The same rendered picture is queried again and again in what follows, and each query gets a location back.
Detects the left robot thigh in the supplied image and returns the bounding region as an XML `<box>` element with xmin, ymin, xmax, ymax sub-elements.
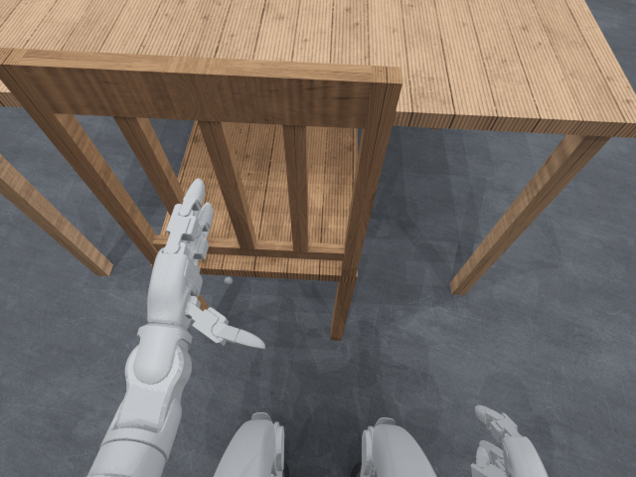
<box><xmin>214</xmin><ymin>419</ymin><xmax>284</xmax><ymax>477</ymax></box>

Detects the chair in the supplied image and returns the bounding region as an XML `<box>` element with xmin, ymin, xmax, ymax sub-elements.
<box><xmin>0</xmin><ymin>48</ymin><xmax>402</xmax><ymax>341</ymax></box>

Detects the left robot hand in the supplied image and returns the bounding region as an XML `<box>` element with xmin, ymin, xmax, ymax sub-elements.
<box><xmin>147</xmin><ymin>178</ymin><xmax>265</xmax><ymax>351</ymax></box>

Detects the right robot hand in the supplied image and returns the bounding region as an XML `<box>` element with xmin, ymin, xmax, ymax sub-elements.
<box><xmin>471</xmin><ymin>405</ymin><xmax>549</xmax><ymax>477</ymax></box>

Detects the robot thigh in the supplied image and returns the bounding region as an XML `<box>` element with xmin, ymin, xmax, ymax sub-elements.
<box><xmin>214</xmin><ymin>419</ymin><xmax>284</xmax><ymax>477</ymax></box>
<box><xmin>362</xmin><ymin>424</ymin><xmax>437</xmax><ymax>477</ymax></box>

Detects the left robot forearm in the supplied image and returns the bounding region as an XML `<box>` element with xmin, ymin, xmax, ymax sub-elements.
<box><xmin>86</xmin><ymin>323</ymin><xmax>192</xmax><ymax>477</ymax></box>

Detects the right robot thigh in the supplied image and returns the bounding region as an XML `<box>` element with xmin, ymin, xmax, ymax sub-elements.
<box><xmin>362</xmin><ymin>424</ymin><xmax>437</xmax><ymax>477</ymax></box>

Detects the table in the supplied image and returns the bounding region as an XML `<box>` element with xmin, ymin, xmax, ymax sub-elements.
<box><xmin>0</xmin><ymin>0</ymin><xmax>636</xmax><ymax>295</ymax></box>

